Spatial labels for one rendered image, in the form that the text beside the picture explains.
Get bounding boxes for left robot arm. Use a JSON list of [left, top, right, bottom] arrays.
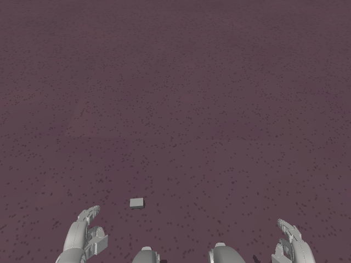
[[55, 248, 87, 263]]

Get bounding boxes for small box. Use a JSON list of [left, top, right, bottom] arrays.
[[130, 198, 144, 209]]

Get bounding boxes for left robot hand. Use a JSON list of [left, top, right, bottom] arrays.
[[63, 205, 108, 260]]

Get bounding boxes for right robot hand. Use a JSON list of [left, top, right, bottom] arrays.
[[271, 219, 316, 263]]

